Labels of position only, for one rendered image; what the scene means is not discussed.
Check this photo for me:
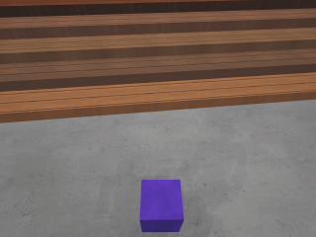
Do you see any carton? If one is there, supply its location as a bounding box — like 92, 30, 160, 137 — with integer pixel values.
139, 180, 184, 232

